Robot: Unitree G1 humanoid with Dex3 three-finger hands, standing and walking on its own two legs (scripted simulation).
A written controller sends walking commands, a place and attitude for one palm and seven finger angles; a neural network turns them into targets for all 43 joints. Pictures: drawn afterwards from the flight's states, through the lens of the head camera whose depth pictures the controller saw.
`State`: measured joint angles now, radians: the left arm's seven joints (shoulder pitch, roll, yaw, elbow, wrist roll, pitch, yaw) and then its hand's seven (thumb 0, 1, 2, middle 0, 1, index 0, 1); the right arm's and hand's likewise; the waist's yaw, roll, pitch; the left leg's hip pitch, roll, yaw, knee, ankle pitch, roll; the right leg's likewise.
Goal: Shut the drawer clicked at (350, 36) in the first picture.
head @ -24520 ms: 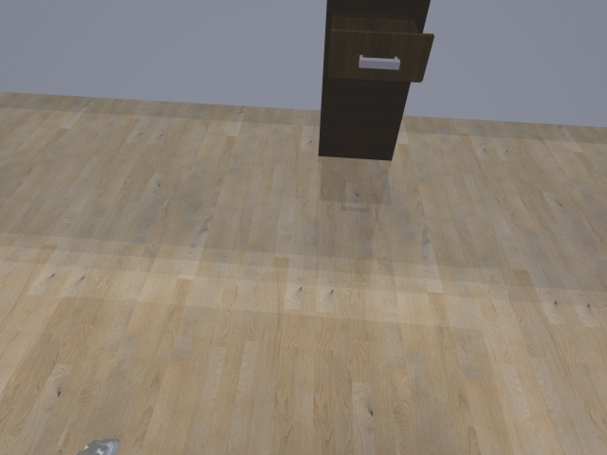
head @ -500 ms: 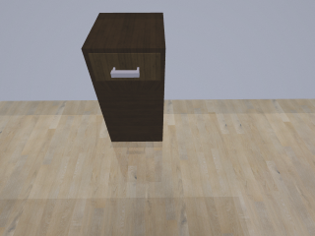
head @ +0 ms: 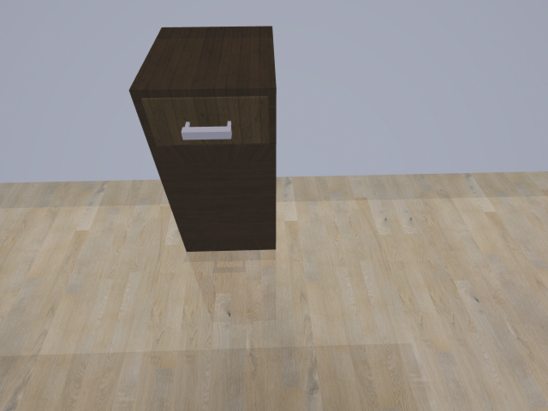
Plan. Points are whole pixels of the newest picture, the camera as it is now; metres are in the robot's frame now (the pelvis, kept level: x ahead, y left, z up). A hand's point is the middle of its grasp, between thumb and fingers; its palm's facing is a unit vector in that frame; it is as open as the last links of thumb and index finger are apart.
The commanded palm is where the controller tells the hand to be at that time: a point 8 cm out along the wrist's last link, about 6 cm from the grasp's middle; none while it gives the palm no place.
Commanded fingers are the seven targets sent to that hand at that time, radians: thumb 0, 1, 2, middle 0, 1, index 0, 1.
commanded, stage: look to check the result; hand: left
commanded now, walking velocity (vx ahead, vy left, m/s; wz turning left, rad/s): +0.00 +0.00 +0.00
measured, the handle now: (207, 128) +0.86 +0.24 -0.10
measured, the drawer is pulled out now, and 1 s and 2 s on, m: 0.00 0.00 0.00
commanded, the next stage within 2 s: stand and wait in 0.50 s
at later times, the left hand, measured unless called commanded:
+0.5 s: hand out of the picture +0.00 +0.16 -0.17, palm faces +0.04 -0.98 -0.20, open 7.4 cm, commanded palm none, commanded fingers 0.00 0.90 0.90 -0.20 -0.30 -0.20 -0.30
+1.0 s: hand out of the picture +0.02 +0.17 -0.17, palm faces +0.02 -0.98 -0.22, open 7.4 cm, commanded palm none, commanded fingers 0.00 0.90 0.90 -0.20 -0.30 -0.20 -0.30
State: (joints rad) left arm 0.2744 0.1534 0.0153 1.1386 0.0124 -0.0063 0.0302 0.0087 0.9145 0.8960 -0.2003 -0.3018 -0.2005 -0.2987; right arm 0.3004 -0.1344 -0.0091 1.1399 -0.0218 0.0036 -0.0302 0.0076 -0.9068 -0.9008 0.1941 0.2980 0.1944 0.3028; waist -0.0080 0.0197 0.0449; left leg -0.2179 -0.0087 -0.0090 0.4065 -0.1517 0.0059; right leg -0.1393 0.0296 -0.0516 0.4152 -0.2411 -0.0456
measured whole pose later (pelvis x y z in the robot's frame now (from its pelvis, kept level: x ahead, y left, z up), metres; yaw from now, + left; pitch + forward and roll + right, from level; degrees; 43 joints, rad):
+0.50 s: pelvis +0.01 -0.01 +0.00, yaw +0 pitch -2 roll +0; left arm 0.27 0.14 0.01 1.15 0.01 -0.01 0.03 0.01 0.91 0.90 -0.20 -0.30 -0.20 -0.30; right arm 0.26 -0.15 -0.01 1.14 -0.02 0.00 -0.03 0.01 -0.91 -0.90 0.19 0.30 0.19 0.30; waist 0.00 0.02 0.06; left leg -0.20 0.01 -0.02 0.40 -0.16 -0.01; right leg -0.11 0.05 -0.06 0.39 -0.24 -0.06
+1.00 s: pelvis +0.02 -0.01 +0.00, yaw +0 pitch -2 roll +0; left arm 0.26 0.16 0.01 1.14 0.01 -0.01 0.03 0.01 0.91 0.90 -0.20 -0.30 -0.20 -0.30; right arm 0.26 -0.15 -0.01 1.15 -0.02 0.00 -0.03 0.01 -0.91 -0.90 0.19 0.30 0.19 0.30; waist 0.00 0.02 0.06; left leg -0.19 0.01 -0.01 0.39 -0.17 -0.01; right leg -0.10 0.05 -0.05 0.37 -0.24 -0.06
